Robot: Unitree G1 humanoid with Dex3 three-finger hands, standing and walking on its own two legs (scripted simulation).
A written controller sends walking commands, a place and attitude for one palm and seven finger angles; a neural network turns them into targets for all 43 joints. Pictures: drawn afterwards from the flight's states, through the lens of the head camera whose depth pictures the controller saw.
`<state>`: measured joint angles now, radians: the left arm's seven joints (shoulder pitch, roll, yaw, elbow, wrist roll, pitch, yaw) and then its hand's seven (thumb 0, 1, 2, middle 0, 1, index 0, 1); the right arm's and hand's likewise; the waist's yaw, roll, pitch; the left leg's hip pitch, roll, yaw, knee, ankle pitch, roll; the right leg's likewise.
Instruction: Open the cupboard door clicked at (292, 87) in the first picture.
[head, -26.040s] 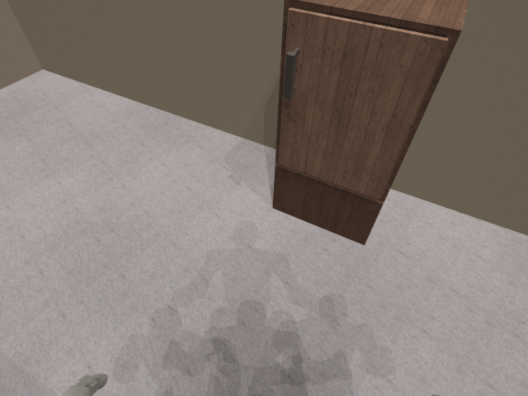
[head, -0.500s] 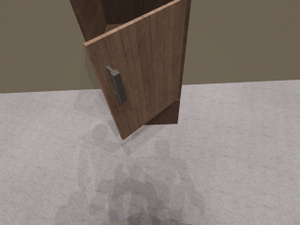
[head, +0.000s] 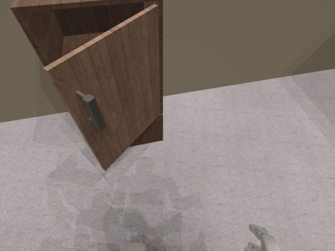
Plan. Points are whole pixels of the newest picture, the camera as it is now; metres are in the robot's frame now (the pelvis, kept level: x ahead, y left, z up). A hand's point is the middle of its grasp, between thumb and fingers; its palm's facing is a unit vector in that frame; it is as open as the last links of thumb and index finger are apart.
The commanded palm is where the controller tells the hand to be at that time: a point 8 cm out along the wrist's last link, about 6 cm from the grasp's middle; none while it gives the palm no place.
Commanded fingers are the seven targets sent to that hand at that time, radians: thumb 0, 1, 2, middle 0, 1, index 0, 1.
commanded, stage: walk to a spot facing it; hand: left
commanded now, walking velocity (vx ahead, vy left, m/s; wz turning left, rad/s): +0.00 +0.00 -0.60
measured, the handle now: (90, 111) +0.47 +0.30 -0.02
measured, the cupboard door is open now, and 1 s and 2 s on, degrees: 41 41 41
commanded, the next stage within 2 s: none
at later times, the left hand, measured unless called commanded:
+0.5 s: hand (123, 224) +0.19 +0.15 -0.16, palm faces -0.32 -0.90 -0.29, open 7.4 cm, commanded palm none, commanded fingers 0.00 0.90 0.90 -0.20 -0.30 -0.20 -0.30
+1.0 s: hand (134, 213) +0.22 +0.13 -0.17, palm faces -0.53 -0.82 -0.19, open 7.4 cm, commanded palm none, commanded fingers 0.00 0.90 0.90 -0.20 -0.30 -0.20 -0.30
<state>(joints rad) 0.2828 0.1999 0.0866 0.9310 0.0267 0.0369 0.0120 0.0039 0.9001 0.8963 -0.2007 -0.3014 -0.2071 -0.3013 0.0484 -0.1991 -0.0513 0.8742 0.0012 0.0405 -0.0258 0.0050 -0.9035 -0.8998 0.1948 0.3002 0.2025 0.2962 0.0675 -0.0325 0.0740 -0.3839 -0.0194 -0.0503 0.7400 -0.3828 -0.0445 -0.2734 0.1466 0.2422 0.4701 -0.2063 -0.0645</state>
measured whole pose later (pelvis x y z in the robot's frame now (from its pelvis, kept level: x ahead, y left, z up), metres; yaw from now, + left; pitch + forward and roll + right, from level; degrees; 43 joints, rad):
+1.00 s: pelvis +0.04 +0.00 +0.00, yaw -36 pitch +2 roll -2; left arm 0.19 0.26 0.10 0.90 0.02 0.07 -0.03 0.01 0.91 0.90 -0.20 -0.30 -0.20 -0.30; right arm 0.24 -0.17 -0.01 0.88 -0.03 0.00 -0.03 0.00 -0.90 -0.90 0.20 0.30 0.21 0.30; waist 0.02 -0.03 0.08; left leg -0.24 0.10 0.12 0.48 -0.27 0.00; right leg -0.50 -0.01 -0.01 1.06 -0.43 0.06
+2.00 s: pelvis +0.17 -0.27 -0.02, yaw -71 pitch +1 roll +2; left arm 0.06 0.24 0.07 0.88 0.03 0.00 -0.06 0.01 0.91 0.90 -0.19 -0.30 -0.20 -0.30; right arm 0.46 -0.22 -0.03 1.03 -0.04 -0.03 0.00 0.01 -0.90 -0.90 0.20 0.30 0.20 0.30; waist -0.06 0.01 0.07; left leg -0.04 0.15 0.28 0.51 -0.43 -0.10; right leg -0.46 -0.06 -0.11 0.65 -0.25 -0.04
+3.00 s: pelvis +0.25 -0.63 -0.01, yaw -64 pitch +2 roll +0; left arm 0.09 0.20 0.06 0.91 0.02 -0.01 0.02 0.00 0.91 0.90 -0.20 -0.30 -0.20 -0.30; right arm 0.31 -0.18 -0.06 1.03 -0.01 0.03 0.00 0.00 -0.91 -0.90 0.20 0.30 0.21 0.30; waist -0.04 0.00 0.03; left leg -0.39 -0.03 -0.05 0.70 -0.40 -0.01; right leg -0.30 -0.03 -0.04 0.55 -0.27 0.02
